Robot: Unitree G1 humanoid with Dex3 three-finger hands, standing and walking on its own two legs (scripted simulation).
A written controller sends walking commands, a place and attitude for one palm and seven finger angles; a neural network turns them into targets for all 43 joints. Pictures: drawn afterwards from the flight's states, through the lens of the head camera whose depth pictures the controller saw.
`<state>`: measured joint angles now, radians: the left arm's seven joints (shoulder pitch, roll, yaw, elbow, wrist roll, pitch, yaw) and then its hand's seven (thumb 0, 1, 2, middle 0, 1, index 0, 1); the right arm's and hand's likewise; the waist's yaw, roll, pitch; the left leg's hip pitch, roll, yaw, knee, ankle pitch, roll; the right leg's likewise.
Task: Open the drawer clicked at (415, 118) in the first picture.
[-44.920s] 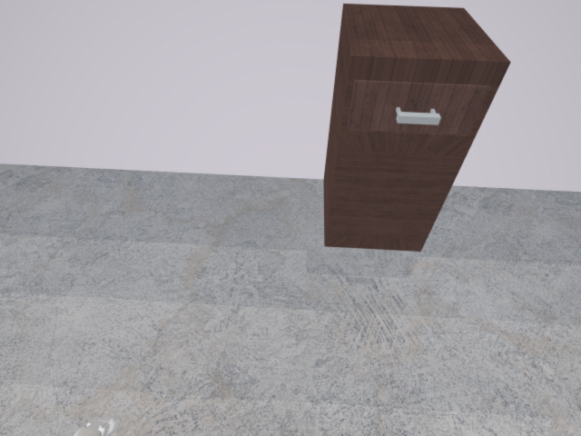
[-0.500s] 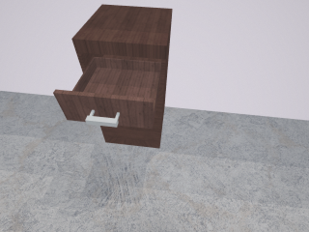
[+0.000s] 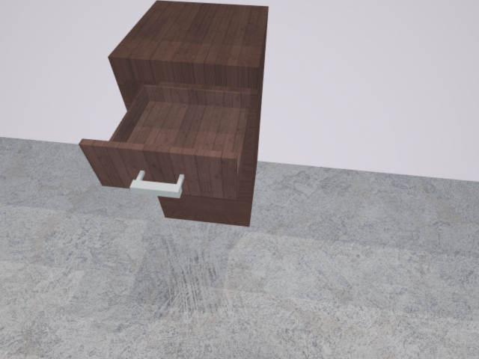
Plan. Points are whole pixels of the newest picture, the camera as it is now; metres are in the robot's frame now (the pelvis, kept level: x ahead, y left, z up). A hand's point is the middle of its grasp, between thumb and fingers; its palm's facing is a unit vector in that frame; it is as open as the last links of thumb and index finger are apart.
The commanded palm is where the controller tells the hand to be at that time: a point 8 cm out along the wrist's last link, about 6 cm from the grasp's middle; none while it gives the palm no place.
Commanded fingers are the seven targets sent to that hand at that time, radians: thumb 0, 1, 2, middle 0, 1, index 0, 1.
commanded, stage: look to check the result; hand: left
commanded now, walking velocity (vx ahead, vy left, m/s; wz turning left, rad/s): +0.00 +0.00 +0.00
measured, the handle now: (158, 182) +0.51 +0.24 -0.08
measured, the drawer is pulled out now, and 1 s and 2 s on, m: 0.28 0.28 0.28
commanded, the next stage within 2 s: stand and wait in 0.10 s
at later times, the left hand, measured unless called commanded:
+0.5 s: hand out of the picture -0.01 +0.15 -0.18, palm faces +0.06 -0.98 -0.18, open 7.4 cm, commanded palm none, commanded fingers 0.00 0.90 0.90 -0.20 -0.30 -0.20 -0.30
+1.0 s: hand out of the picture +0.00 +0.15 -0.17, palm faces +0.06 -0.98 -0.18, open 7.4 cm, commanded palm none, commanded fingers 0.00 0.90 0.90 -0.20 -0.30 -0.20 -0.30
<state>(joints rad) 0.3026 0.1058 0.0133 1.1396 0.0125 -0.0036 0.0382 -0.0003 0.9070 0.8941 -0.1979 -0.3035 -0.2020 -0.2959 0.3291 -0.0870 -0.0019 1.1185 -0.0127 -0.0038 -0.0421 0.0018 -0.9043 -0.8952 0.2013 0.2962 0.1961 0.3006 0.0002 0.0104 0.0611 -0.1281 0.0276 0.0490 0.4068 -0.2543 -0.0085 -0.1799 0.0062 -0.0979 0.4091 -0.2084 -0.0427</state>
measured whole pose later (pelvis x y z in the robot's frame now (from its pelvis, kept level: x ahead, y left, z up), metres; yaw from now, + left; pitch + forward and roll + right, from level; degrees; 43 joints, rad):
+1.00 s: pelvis +0.01 -0.01 +0.00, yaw +1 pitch -1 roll +0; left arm 0.28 0.11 0.02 1.15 0.01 -0.01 0.04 0.00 0.91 0.89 -0.20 -0.30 -0.20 -0.30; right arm 0.31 -0.10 0.00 1.13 -0.01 0.00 -0.05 0.00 -0.90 -0.90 0.20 0.30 0.20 0.30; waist 0.00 0.02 0.07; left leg -0.10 0.04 0.03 0.38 -0.26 -0.02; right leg -0.15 0.02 -0.11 0.39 -0.22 -0.05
